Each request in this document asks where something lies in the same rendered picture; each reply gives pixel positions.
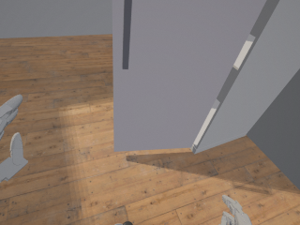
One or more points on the left robot hand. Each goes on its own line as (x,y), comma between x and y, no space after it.
(13,164)

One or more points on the handle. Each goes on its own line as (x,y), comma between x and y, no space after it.
(126,32)

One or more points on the right robot hand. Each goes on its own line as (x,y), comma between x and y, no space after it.
(240,218)

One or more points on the fridge door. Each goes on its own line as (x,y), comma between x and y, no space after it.
(181,52)

